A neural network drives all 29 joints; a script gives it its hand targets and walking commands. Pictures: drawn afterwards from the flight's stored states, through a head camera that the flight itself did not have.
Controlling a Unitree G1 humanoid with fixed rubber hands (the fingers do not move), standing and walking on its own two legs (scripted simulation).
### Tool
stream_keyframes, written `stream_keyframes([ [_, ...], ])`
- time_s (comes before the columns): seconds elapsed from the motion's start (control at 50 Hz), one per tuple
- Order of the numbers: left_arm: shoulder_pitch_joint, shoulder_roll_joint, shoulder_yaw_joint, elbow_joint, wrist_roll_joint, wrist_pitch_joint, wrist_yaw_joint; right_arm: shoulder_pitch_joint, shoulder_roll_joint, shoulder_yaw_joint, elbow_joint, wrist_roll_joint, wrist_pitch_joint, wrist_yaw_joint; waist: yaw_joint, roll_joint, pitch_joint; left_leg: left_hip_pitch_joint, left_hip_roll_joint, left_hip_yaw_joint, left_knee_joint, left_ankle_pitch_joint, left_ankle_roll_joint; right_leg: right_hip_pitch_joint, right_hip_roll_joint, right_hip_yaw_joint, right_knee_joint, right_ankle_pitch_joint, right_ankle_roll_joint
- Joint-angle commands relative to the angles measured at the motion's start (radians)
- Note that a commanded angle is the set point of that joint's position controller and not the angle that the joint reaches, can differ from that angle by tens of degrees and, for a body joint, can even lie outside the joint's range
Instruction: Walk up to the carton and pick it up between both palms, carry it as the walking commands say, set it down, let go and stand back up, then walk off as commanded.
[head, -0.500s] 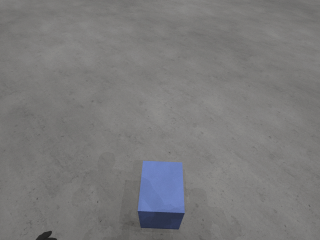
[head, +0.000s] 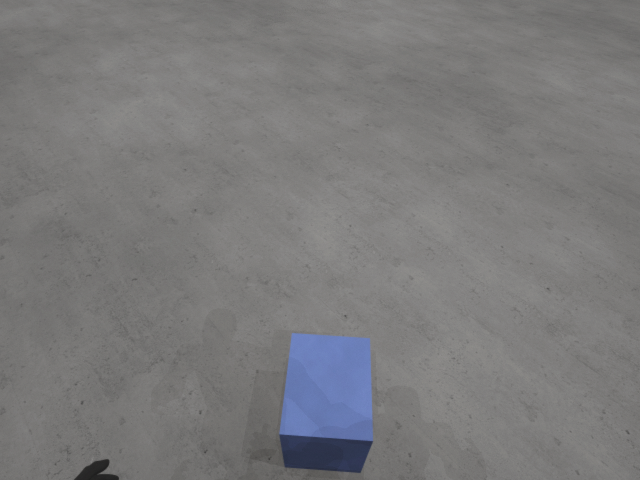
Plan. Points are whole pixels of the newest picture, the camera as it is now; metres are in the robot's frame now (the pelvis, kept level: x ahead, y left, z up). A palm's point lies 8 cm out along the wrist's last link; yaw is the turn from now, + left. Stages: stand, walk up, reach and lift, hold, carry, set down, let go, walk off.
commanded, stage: walk up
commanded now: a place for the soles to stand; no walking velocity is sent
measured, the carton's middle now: (326, 403) +0.46 +0.00 -0.63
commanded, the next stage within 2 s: stand in 0.58 s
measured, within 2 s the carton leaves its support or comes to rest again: neither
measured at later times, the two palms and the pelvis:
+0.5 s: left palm out of the picture +0.12 +0.31 -0.10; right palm out of the picture +0.12 -0.32 -0.10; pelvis +0.02 +0.00 +0.00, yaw +1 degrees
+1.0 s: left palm (118, 457) +0.18 +0.28 -0.11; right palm out of the picture +0.18 -0.30 -0.11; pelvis +0.00 +0.00 -0.02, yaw -2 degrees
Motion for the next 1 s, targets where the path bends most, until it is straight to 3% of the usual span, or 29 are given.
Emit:
stream_keyframes([
  [0.0, -0.051, 0.175, 0.032, -0.040, 0.001, -0.008, 0.002, -0.042, -0.179, -0.028, -0.041, -0.001, -0.014, -0.006, 0.002, 0.015, -0.057, -0.060, 0.117, -0.099, -0.074, 0.076, 0.030, 0.060, -0.113, 0.120, -0.073, -0.058, -0.028],
  [0.68, -0.035, 0.165, 0.046, -0.067, 0.002, 0.004, 0.008, -0.010, -0.170, -0.032, -0.068, -0.005, -0.006, -0.016, -0.001, 0.000, -0.074, -0.027, 0.104, -0.094, -0.043, 0.220, 0.023, 0.108, -0.120, 0.095, -0.055, 0.072, -0.027],
  [0.7, -0.215, 0.070, 0.148, -0.418, 0.000, 0.060, -0.030, -0.134, -0.068, -0.101, -0.419, -0.067, 0.059, 0.014, -0.005, -0.025, 0.040, -0.159, -0.044, 0.027, 0.081, 0.028, -0.017, -0.064, 0.034, 0.082, 0.052, -0.003, -0.003],
  [0.72, -0.246, 0.088, 0.157, -0.500, 0.019, 0.120, -0.041, -0.133, -0.104, -0.129, -0.438, -0.038, 0.114, 0.028, -0.016, -0.043, 0.066, -0.238, -0.055, 0.049, 0.107, -0.053, -0.006, -0.041, 0.038, 0.069, 0.058, -0.049, -0.007],
  [0.76, -0.070, 0.067, 0.164, -0.478, 0.056, 0.206, -0.054, -0.087, -0.133, -0.166, -0.462, -0.050, 0.206, 0.058, -0.008, -0.004, 0.077, -0.244, -0.024, 0.045, 0.059, -0.113, 0.017, 0.054, 0.053, 0.050, 0.085, -0.076, -0.009],
  [0.82, 0.032, 0.062, 0.222, -0.506, 0.098, 0.249, -0.051, -0.034, -0.109, -0.187, -0.479, -0.075, 0.255, 0.066, 0.004, 0.021, -0.001, -0.209, -0.026, 0.055, 0.066, -0.034, -0.026, 0.079, 0.066, 0.062, 0.138, 0.020, 0.005],
  [0.88, 0.045, 0.057, 0.236, -0.563, 0.081, 0.245, -0.041, -0.062, -0.077, -0.186, -0.513, -0.053, 0.249, 0.075, 0.012, 0.039, -0.134, -0.200, -0.024, 0.032, 0.124, 0.108, -0.031, 0.105, 0.071, 0.084, 0.207, 0.181, 0.018],
  [0.98, -0.088, 0.043, 0.218, -0.623, 0.048, 0.238, -0.035, -0.202, -0.058, -0.167, -0.586, -0.029, 0.246, 0.068, 0.018, 0.004, -0.201, -0.274, -0.024, 0.020, 0.268, 0.151, -0.040, -0.078, 0.056, 0.093, 0.300, 0.145, 0.022],
])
